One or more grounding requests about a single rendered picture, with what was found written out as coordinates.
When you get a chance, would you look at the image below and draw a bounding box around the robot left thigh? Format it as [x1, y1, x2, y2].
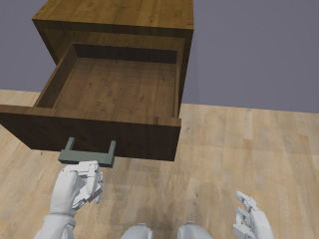
[121, 225, 154, 239]

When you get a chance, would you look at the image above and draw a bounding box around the robot right shin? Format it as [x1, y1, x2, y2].
[184, 221, 195, 226]

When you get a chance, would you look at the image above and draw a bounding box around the left robot hand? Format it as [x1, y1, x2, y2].
[50, 160, 105, 218]

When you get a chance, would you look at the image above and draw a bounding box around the cabinet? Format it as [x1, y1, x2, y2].
[32, 0, 194, 118]

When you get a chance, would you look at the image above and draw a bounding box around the robot left forearm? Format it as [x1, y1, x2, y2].
[34, 213, 76, 239]

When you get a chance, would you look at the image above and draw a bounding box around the handle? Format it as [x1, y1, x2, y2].
[58, 137, 117, 168]

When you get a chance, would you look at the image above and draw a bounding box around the drawer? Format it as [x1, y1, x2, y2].
[0, 42, 181, 161]

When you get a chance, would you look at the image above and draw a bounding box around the right robot hand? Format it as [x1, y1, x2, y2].
[233, 190, 275, 239]

